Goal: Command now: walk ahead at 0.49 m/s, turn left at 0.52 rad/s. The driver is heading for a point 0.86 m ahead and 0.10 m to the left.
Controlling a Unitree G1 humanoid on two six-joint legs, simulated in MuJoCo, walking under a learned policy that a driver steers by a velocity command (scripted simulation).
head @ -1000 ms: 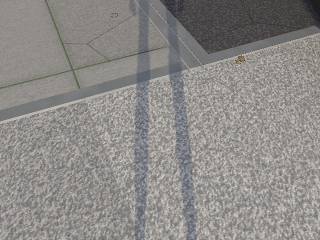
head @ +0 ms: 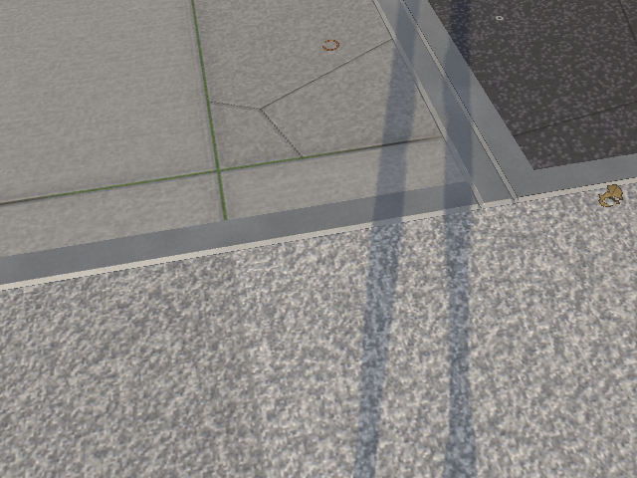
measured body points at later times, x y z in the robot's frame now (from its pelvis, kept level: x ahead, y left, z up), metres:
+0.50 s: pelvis +0.30 -0.04 +0.00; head +0.33 -0.04 +0.45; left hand +0.38 +0.25 -0.10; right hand +0.39 -0.30 -0.14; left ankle +0.15 +0.03 -0.64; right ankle +0.37 -0.11 -0.73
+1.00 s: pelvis +0.52 +0.09 +0.00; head +0.54 +0.11 +0.45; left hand +0.41 +0.31 -0.15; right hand +0.75 -0.07 -0.11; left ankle +0.53 +0.16 -0.73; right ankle +0.46 -0.08 -0.65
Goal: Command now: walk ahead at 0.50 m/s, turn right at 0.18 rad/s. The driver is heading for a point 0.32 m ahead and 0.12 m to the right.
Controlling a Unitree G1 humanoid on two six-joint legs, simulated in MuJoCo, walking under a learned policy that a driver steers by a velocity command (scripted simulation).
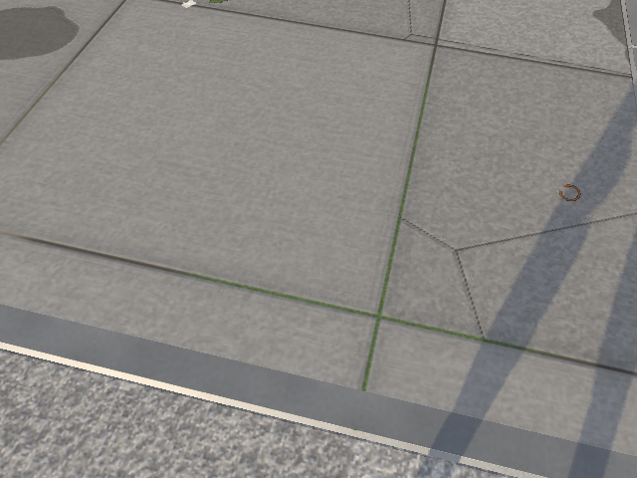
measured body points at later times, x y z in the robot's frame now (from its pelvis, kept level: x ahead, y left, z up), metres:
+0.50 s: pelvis +0.23 -0.04 -0.01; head +0.27 -0.05 +0.44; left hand +0.40 +0.17 -0.14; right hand +0.18 -0.27 -0.16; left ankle +0.10 +0.09 -0.65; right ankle +0.30 -0.11 -0.74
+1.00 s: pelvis +0.28 -0.01 +0.01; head +0.28 +0.00 +0.46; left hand +0.35 +0.21 -0.15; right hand +0.24 -0.23 -0.15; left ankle +0.30 +0.10 -0.74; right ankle +0.31 -0.11 -0.74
